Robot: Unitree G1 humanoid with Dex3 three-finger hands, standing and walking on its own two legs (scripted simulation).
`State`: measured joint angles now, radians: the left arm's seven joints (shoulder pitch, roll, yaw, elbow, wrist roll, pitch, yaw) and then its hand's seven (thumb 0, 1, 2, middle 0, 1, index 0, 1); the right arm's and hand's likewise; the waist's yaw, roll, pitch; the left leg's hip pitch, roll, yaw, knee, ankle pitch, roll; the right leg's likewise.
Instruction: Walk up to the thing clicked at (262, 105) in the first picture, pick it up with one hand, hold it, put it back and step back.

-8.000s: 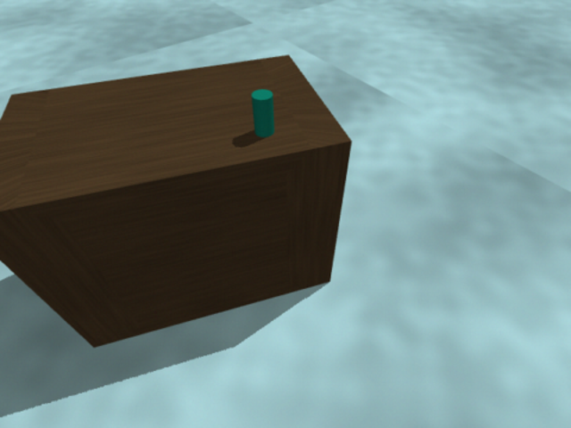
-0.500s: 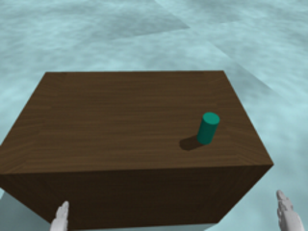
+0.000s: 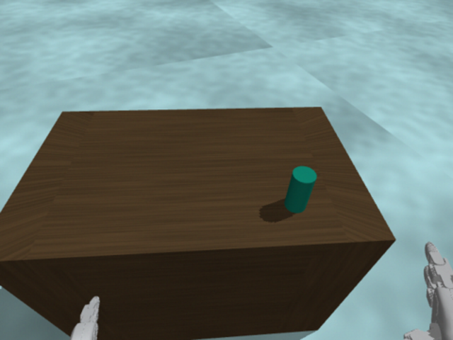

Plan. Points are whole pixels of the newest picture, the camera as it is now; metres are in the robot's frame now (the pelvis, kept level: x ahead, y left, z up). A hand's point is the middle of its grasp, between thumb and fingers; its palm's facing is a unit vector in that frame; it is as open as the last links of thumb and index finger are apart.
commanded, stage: rise first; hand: right
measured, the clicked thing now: (299, 190) +0.47 -0.16 -0.02
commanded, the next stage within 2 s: go down in 0.56 s
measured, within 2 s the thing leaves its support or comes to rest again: neither
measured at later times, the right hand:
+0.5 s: hand (418, 308) +0.17 -0.25 +0.06, palm faces +0.29 +0.87 -0.39, open 17.7 cm
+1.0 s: hand (425, 272) +0.22 -0.28 +0.08, palm faces +0.30 +0.91 -0.27, open 17.7 cm
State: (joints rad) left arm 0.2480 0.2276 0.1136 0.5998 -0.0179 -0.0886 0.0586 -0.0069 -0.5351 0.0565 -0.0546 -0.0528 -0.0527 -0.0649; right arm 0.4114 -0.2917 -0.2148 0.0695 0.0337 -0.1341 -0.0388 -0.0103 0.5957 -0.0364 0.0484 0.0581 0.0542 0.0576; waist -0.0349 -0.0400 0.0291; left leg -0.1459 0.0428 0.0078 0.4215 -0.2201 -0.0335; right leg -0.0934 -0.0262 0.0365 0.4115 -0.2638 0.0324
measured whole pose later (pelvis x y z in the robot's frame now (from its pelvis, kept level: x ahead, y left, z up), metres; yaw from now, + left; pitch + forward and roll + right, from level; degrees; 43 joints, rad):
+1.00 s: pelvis -0.02 +0.01 +0.00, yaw -1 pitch -3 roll +0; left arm 0.14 0.23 0.13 0.76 -0.01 -0.14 0.08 -0.01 -0.53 0.04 -0.05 -0.04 -0.05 -0.05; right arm 0.17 -0.34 -0.39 0.20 0.13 -0.27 0.14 -0.01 0.61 -0.03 0.05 0.06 0.06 0.05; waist -0.01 -0.03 0.02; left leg -0.21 0.04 0.03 0.48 -0.22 -0.03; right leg -0.17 -0.02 0.06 0.48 -0.26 0.04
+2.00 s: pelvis -0.02 +0.00 -0.02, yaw +1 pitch +8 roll +1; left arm 0.21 0.26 -0.03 0.61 -0.03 -0.20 0.18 -0.01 -0.52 0.04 -0.06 -0.05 -0.06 -0.06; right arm -0.53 -0.70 -0.55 1.01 0.27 -0.21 0.61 -0.01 0.55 -0.03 0.06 0.04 0.06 0.04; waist 0.09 0.01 -0.07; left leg -0.50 0.03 0.00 0.63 -0.27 -0.03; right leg -0.46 -0.04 0.04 0.67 -0.35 0.03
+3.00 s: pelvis -0.02 -0.01 -0.05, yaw +1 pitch +14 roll +2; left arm 0.29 0.27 -0.06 0.42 -0.01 -0.20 0.12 -0.01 -0.54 0.06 -0.05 -0.05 -0.05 -0.06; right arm -0.81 -0.91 -0.58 1.19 0.16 -0.15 0.61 -0.01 0.56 -0.03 0.06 0.05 0.05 0.04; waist 0.14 0.02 -0.11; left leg -0.71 0.01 0.01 0.79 -0.33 -0.04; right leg -0.71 -0.05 0.06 0.88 -0.43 0.03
